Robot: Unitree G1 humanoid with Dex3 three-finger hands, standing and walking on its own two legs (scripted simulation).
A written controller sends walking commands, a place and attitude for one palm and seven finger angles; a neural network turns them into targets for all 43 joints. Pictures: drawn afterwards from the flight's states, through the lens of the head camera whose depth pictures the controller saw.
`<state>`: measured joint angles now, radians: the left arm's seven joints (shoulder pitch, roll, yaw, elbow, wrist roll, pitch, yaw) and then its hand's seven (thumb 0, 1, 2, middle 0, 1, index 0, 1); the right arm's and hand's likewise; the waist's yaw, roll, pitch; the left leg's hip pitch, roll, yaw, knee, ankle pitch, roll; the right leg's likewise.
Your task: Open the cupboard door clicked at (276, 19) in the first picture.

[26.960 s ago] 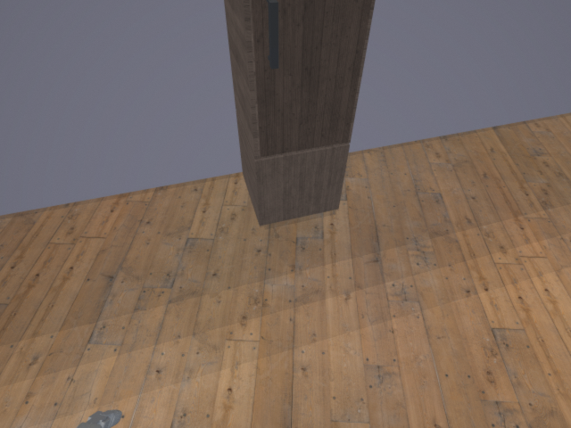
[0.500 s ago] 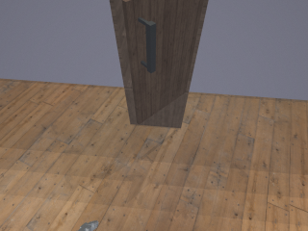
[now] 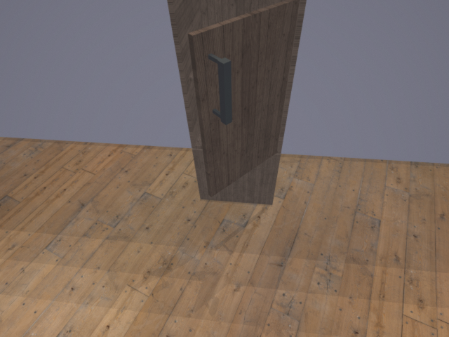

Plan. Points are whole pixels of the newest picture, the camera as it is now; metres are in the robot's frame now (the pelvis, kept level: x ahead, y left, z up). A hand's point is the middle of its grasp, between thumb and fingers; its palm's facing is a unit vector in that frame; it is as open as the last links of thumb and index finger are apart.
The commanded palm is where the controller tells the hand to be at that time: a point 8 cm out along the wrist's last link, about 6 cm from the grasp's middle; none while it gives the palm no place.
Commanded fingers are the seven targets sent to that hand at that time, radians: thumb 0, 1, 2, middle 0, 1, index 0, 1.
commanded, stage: let the arm hang, fingers relaxed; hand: left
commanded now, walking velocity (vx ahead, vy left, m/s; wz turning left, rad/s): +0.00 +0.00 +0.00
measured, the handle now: (219, 90) +0.67 +0.05 +0.10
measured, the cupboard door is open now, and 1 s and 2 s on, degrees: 47 47 47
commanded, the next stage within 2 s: look to check the result in 0.24 s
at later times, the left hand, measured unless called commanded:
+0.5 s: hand out of the picture +0.03 +0.20 -0.17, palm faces +0.01 -0.97 -0.23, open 7.3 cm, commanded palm none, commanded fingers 0.00 0.90 0.90 -0.20 -0.30 -0.20 -0.30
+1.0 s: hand out of the picture +0.09 +0.24 -0.16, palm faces +0.00 -0.95 -0.30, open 7.3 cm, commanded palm none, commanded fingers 0.00 0.90 0.90 -0.20 -0.30 -0.20 -0.30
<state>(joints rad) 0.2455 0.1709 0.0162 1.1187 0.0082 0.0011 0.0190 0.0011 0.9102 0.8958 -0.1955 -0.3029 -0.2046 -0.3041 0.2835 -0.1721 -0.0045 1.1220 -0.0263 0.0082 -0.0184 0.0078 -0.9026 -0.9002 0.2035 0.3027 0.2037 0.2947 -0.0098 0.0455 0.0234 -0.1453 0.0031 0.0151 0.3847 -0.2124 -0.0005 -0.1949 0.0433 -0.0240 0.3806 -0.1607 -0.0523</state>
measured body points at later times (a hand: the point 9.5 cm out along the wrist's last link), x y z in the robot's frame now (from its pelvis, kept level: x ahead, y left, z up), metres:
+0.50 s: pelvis +0.01 +0.01 +0.00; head +0.02 +0.00 +0.45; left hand +0.03 +0.25 -0.15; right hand -0.01 -0.22 -0.16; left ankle +0.00 +0.12 -0.74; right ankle +0.03 -0.08 -0.74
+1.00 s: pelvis +0.03 +0.01 +0.00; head +0.05 +0.00 +0.45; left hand +0.09 +0.29 -0.14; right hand +0.08 -0.27 -0.15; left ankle +0.00 +0.12 -0.74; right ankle +0.03 -0.08 -0.74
